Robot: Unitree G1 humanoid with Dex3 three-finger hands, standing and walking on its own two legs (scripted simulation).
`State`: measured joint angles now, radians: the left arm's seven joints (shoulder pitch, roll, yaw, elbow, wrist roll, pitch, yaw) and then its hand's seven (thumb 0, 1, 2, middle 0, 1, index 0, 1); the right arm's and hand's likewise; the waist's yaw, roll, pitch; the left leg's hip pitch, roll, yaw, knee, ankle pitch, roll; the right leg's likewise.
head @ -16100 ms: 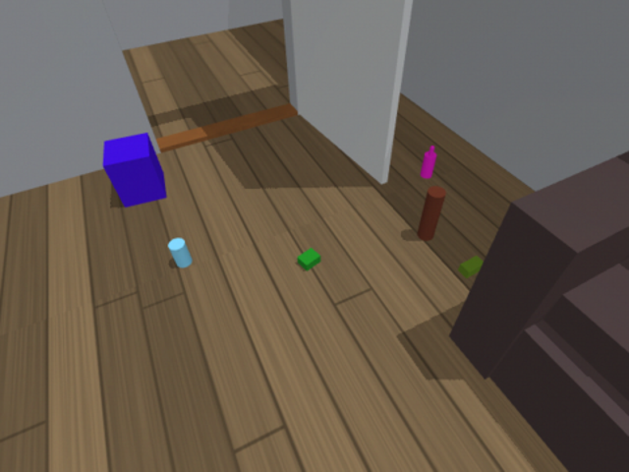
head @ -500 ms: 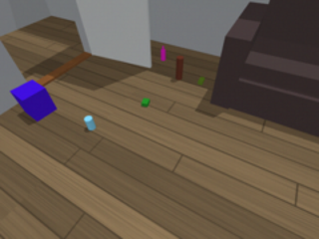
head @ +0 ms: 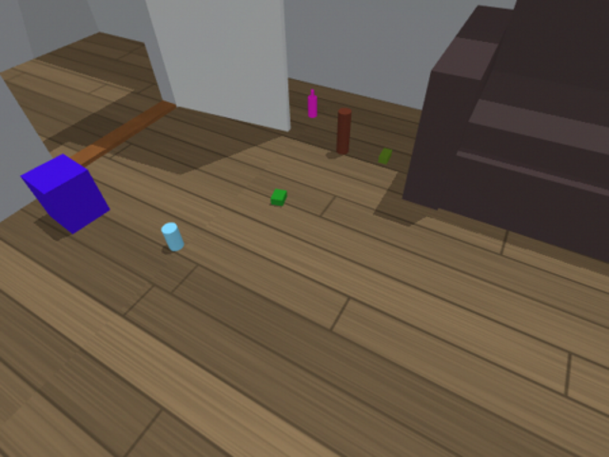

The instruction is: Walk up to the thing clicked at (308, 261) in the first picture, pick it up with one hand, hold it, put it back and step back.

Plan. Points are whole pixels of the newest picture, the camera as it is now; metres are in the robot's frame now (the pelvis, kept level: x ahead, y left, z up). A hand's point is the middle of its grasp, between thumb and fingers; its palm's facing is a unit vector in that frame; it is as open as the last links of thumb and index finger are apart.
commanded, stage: stand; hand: left
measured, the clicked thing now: (278, 197) +1.43 +0.16 -0.76
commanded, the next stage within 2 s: walk up in 0.74 s
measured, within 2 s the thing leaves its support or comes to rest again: neither
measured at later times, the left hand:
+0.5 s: hand out of the picture +0.07 +0.25 -0.16, palm faces -0.04 -0.94 -0.34, open 7.4 cm
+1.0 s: hand out of the picture +0.12 +0.25 -0.14, palm faces -0.11 -0.91 -0.40, open 7.4 cm
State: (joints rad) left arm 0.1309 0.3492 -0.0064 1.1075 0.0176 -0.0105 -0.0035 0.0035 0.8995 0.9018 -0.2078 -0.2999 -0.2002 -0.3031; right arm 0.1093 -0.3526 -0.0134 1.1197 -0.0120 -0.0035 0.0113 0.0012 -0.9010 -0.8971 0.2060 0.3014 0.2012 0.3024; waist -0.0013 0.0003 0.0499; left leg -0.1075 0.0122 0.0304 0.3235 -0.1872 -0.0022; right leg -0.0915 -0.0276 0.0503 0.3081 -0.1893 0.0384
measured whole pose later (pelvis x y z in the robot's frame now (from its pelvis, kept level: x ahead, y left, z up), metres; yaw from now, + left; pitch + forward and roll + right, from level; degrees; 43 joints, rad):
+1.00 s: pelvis +0.04 -0.04 -0.01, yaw -3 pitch -2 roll +1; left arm 0.21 0.44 0.07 1.02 0.04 -0.03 -0.09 0.01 0.90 0.90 -0.21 -0.30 -0.20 -0.30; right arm 0.26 -0.42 -0.11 1.02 -0.05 -0.03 0.07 0.00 -0.90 -0.90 0.21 0.30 0.20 0.30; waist -0.02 0.01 0.05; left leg -0.05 0.07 0.07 0.41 -0.32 0.00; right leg -0.33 -0.06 -0.02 0.60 -0.33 -0.01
